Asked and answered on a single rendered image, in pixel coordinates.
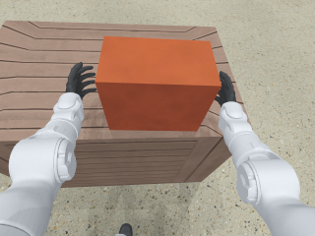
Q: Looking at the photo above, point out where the left robot upper arm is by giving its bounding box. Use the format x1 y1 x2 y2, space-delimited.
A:
0 137 77 236

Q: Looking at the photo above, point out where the pedestal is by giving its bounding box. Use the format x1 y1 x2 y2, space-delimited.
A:
0 20 253 188

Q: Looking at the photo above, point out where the carton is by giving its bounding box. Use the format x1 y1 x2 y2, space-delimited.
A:
94 35 221 132

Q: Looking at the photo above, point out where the robot left foot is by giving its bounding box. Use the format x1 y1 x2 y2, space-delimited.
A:
119 223 133 236

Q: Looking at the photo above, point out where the right robot hand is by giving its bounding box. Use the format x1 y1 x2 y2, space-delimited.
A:
215 71 236 108

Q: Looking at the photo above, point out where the robot right forearm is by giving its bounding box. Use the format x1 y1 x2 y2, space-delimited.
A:
218 101 300 196

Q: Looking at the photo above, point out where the robot left forearm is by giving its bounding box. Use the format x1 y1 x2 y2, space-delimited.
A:
9 92 85 181

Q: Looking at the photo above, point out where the right robot upper arm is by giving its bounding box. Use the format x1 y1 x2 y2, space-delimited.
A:
236 159 315 236

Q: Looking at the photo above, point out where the left robot hand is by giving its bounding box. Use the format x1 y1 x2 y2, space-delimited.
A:
65 62 96 100

